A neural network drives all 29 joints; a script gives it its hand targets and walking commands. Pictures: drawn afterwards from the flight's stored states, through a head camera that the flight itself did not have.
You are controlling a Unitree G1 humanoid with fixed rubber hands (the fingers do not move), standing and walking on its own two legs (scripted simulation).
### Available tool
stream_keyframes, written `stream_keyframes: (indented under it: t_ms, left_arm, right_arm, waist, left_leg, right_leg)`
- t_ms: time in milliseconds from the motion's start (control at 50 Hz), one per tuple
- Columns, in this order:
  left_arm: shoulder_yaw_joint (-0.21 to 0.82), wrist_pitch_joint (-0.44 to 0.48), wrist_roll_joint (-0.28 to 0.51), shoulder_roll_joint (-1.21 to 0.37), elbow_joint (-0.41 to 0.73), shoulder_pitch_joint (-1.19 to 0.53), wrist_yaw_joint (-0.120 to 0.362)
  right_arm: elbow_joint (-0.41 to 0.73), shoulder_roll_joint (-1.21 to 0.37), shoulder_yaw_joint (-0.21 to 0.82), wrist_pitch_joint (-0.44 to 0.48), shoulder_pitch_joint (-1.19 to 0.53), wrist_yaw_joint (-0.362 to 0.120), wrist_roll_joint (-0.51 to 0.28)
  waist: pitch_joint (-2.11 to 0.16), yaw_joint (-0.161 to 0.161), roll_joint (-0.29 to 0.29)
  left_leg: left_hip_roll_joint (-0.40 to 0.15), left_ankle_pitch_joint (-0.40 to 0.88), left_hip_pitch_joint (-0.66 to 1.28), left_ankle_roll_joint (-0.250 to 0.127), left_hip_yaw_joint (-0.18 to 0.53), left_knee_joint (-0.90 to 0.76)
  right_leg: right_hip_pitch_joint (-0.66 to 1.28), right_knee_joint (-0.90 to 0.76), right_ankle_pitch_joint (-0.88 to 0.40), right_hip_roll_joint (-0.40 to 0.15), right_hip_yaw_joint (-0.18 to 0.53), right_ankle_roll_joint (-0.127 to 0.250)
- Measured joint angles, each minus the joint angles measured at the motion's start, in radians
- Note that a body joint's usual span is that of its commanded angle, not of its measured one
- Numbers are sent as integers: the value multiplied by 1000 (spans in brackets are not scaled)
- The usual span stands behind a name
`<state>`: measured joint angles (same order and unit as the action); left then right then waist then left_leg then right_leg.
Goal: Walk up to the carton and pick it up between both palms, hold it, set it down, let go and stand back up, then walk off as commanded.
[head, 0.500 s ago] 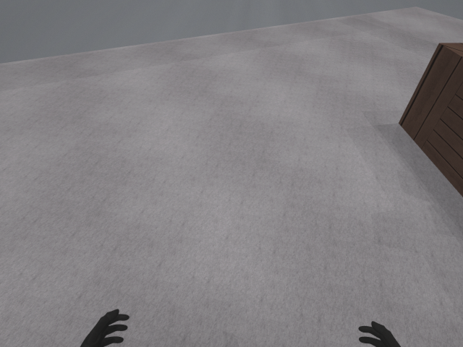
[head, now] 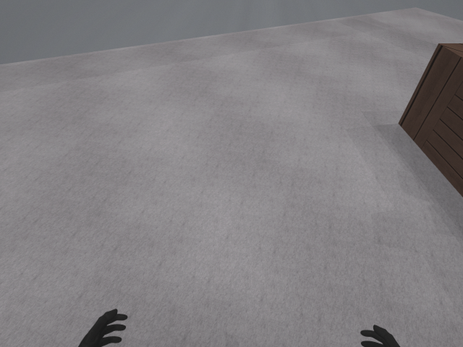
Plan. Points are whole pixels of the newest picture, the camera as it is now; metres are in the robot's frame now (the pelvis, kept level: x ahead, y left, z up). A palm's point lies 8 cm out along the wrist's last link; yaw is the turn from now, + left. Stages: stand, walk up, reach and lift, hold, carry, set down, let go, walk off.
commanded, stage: stand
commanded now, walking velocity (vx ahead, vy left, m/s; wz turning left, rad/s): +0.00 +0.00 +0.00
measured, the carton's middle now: out of the picture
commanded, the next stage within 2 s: none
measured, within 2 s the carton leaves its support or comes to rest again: neither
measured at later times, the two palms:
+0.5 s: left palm out of the picture +0.15 +0.26 -0.07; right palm out of the picture +0.14 -0.26 -0.07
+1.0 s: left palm out of the picture +0.15 +0.26 -0.07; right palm out of the picture +0.14 -0.26 -0.07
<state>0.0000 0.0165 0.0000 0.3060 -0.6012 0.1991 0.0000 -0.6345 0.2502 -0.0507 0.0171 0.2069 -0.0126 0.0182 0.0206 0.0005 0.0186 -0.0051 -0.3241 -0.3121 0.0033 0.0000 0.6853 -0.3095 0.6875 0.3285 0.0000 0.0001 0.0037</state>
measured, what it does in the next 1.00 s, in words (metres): stands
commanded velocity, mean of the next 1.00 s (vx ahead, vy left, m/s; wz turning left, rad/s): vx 0.00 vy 0.00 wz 0.00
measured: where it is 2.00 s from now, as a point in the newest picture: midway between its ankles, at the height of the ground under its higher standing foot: outside the picture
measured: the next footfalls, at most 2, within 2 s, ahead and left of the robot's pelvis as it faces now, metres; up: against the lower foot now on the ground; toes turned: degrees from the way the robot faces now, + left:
none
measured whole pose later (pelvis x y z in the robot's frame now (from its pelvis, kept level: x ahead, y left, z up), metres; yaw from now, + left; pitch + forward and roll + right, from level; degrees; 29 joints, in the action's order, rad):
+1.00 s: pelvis +0.00 +0.00 +0.00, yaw +0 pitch -3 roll +0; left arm 0.00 0.02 0.00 0.32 -0.60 0.20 0.00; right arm -0.69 0.26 -0.05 0.02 0.18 -0.01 0.01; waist 0.03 0.00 0.03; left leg -0.01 -0.32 -0.31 0.00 0.00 0.69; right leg -0.31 0.69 0.33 0.00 0.00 0.00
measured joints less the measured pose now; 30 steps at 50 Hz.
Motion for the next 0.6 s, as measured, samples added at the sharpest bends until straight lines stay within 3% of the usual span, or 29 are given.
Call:
stream_keyframes:
  t_ms: [600]
  left_arm:
    - [0, 0, 0, 11, 0, 0, 0]
  right_arm:
    - [-38, 6, 0, 0, -10, -1, -4]
  waist:
    - [8, 0, 5]
  left_leg:
    - [0, 3, 0, 0, 0, 0]
  right_leg:
    - [0, 0, -3, 0, 0, 0]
